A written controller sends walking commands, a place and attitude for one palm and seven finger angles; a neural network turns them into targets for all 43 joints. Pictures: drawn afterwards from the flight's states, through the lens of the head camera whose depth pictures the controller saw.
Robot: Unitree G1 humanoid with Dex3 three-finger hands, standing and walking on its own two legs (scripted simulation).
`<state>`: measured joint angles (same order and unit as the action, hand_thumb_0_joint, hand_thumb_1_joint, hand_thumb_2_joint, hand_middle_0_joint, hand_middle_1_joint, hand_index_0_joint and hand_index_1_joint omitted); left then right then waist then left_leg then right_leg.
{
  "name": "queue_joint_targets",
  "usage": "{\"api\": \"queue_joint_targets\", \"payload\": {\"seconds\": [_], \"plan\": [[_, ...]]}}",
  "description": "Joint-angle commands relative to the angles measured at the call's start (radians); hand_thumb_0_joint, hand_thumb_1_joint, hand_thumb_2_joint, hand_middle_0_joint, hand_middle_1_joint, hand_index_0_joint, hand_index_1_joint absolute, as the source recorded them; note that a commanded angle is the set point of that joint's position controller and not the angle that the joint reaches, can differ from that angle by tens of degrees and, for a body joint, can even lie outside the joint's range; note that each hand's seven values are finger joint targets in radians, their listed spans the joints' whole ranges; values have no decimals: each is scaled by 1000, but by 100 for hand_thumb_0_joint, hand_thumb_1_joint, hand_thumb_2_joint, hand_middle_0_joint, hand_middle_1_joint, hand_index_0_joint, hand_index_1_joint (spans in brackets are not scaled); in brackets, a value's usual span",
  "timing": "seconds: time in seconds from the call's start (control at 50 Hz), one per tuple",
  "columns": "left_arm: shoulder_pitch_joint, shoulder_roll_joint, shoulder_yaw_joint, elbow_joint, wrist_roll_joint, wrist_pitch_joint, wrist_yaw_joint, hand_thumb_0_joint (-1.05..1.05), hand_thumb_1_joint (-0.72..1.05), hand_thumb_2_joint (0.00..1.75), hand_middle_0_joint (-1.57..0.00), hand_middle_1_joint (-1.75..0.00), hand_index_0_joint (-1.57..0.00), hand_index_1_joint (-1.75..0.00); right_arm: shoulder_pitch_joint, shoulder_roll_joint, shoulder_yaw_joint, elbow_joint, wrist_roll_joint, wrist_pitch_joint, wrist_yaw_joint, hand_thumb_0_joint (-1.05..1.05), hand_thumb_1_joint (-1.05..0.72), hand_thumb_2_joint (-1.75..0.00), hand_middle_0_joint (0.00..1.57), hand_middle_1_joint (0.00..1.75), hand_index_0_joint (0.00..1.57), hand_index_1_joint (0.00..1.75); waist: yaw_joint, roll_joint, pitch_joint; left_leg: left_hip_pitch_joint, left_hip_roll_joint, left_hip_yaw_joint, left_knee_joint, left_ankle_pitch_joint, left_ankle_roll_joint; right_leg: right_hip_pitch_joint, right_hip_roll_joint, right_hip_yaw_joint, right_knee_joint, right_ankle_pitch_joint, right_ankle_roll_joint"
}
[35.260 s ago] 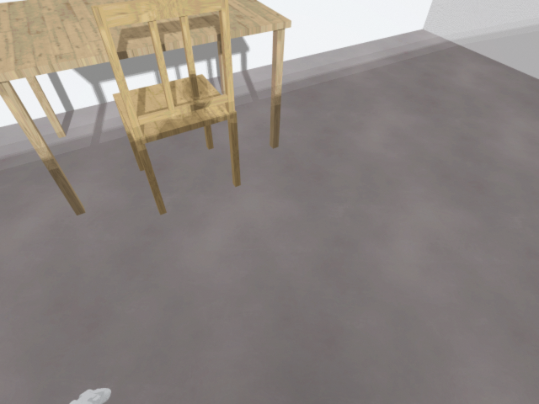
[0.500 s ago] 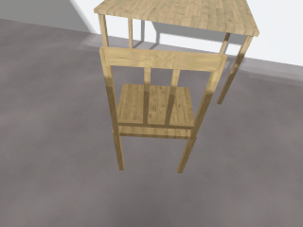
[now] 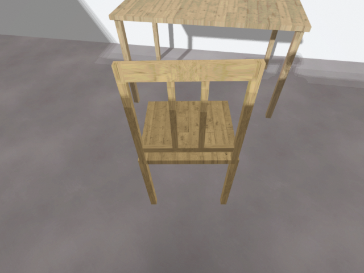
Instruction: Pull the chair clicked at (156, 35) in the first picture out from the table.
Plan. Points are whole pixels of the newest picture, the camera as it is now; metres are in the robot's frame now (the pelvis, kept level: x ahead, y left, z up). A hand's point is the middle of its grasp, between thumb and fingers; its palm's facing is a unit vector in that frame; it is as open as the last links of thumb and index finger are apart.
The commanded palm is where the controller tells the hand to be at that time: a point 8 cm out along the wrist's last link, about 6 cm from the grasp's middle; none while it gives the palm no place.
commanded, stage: let the arm hang, fingers relaxed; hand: left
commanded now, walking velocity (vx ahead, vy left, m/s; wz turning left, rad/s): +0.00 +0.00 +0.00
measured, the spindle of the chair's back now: (173, 118) +0.62 +0.07 -0.07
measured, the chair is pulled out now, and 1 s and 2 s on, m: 0.64 0.64 0.64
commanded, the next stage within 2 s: look to check the result in 0.28 s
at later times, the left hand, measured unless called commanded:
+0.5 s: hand out of the picture -0.01 +0.15 -0.17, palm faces +0.01 -0.98 -0.17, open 7.4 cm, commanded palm none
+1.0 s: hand out of the picture -0.01 +0.15 -0.17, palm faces +0.01 -0.99 -0.17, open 7.4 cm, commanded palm none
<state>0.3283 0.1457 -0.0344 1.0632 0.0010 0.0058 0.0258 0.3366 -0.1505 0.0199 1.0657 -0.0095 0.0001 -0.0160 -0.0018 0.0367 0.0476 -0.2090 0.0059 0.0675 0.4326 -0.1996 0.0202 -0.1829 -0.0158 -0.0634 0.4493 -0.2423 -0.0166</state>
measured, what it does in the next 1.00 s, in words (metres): stands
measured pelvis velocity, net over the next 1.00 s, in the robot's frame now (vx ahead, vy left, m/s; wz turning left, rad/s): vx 0.00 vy -0.01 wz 0.00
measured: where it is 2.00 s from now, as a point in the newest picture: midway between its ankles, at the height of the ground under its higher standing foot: outside the picture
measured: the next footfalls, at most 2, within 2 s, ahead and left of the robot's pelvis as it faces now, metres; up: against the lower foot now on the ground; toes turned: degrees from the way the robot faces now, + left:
none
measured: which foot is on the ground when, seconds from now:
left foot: down 0.00-1.00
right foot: down 0.00-1.00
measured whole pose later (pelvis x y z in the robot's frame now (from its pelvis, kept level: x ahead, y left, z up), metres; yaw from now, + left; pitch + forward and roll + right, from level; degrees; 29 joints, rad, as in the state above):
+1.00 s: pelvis +0.00 -0.01 +0.00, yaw +0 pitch -1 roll +0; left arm 0.31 0.12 -0.02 1.09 0.00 0.00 0.03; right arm 0.33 -0.12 0.02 1.09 -0.01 -0.01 -0.03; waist -0.01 0.01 0.06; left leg -0.20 0.02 0.06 0.42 -0.19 0.01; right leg -0.17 0.00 -0.07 0.42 -0.23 -0.03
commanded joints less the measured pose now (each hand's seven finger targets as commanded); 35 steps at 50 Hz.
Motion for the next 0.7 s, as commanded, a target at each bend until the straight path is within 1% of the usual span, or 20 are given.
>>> {"api": "queue_joint_targets", "payload": {"seconds": [0.0,0.04,0.06,0.1,0.12,0.2,0.22,0.24,0.28,0.32,0.36,0.4,0.44,0.5,0.54,0.56,0.6,0.62,0.68], "plan": [[63,110,21,-27,4,-13,12,0,90,90,-20,-30,-20,-30,82,-77,-23,-12,-1,-18,-12,0,-90,-90,20,30,20,30,-6,-42,63,5,91,-111,-96,10,34,-81,-92,117,-117,11,-46],[61,107,22,-27,5,-14,12,0,90,90,-20,-30,-20,-30,83,-71,-23,-10,-1,-19,-13,0,-90,-90,20,30,20,30,-6,-43,54,12,91,-108,-93,22,33,-74,-90,115,-116,25,-45],[57,102,23,-27,5,-14,13,0,90,90,-20,-30,-20,-30,80,-65,-23,-8,-1,-18,-13,0,-90,-90,20,30,20,30,-5,-35,66,7,90,-106,-95,19,31,-79,-91,117,-118,23,-45],[59,96,23,-17,4,-14,13,0,90,90,-20,-30,-20,-30,79,-58,-22,-1,-2,-18,-15,0,-90,-90,20,30,20,30,-6,-12,67,10,90,-105,-96,18,31,-79,-90,121,-121,27,-46],[61,97,22,-18,5,-15,13,0,90,90,-20,-30,-20,-30,82,-55,-23,-1,-1,-17,-15,0,-90,-90,20,30,20,30,-5,-16,75,3,88,-103,-93,21,32,-78,-89,118,-125,33,-45],[56,90,24,-21,4,-17,12,0,90,90,-20,-30,-20,-30,89,-58,-23,2,-2,-21,-17,0,-90,-90,20,30,20,30,-8,-40,35,26,94,-104,-90,46,31,-57,-90,116,-119,55,-45],[54,90,24,-21,4,-16,13,0,90,90,-20,-30,-20,-30,85,-55,-25,0,0,-18,-17,0,-90,-90,20,30,20,30,-7,-24,61,12,92,-104,-96,20,31,-68,-86,116,-129,34,-46],[53,93,25,-21,4,-16,13,0,90,90,-20,-30,-20,-30,86,-54,-24,2,-1,-18,-16,0,-90,-90,20,30,20,30,-7,-19,58,9,91,-105,-96,16,30,-64,-88,120,-128,31,-46],[56,90,24,-20,5,-17,13,0,90,90,-20,-30,-20,-30,86,-53,-24,3,-2,-17,-16,0,-90,-90,20,30,20,30,-7,-43,57,11,90,-102,-91,17,29,-66,-90,120,-130,31,-48],[54,87,24,-18,5,-18,12,0,90,90,-20,-30,-20,-30,92,-51,-26,5,0,-18,-17,0,-90,-90,20,30,20,30,-8,-51,51,19,91,-103,-89,26,30,-64,-89,114,-134,38,-48],[53,85,24,-20,5,-18,12,0,90,90,-20,-30,-20,-30,94,-54,-23,7,-1,-19,-17,0,-90,-90,20,30,20,30,-10,-51,42,27,93,-104,-87,42,29,-60,-90,118,-130,51,-47],[56,84,24,-18,4,-20,12,0,90,90,-20,-30,-20,-30,98,-52,-23,11,0,-23,-19,0,-90,-90,20,30,20,30,-11,-35,17,42,94,-103,-80,80,29,-44,-91,116,-123,85,-46],[54,85,24,-17,4,-18,14,0,90,90,-20,-30,-20,-30,94,-53,-22,11,0,-21,-20,0,-90,-90,20,30,20,30,-9,-26,33,34,96,-103,-84,71,30,-48,-89,115,-125,77,-46],[60,80,24,-12,3,-18,13,0,90,90,-20,-30,-20,-30,95,-52,-21,13,0,-23,-21,0,-90,-90,20,30,20,30,-8,-18,29,37,98,-106,-88,66,31,-50,-89,115,-125,70,-46],[57,77,23,-12,5,-17,13,0,90,90,-20,-30,-20,-30,95,-48,-21,13,0,-21,-22,0,-90,-90,20,30,20,30,-9,-21,62,22,97,-107,-92,51,31,-62,-87,113,-131,60,-48],[59,76,23,-9,4,-18,12,0,90,90,-20,-30,-20,-30,99,-49,-20,15,0,-22,-22,0,-90,-90,20,30,20,30,-9,-35,52,27,98,-109,-91,57,32,-57,-87,115,-129,65,-48],[62,76,24,-8,4,-19,12,0,90,90,-20,-30,-20,-30,100,-48,-21,16,1,-22,-21,0,-90,-90,20,30,20,30,-10,-37,37,36,96,-108,-88,54,31,-51,-90,114,-132,62,-46],[60,78,23,-6,4,-18,13,0,90,90,-20,-30,-20,-30,98,-46,-22,16,1,-19,-21,0,-90,-90,20,30,20,30,-9,-37,57,24,97,-108,-93,32,31,-59,-88,109,-137,44,-47],[62,71,24,-6,5,-17,13,0,90,90,-20,-30,-20,-30,98,-48,-23,15,0,-20,-22,0,-90,-90,20,30,20,30,-11,-27,57,26,97,-111,-95,28,32,-66,-87,114,-132,45,-47]]}}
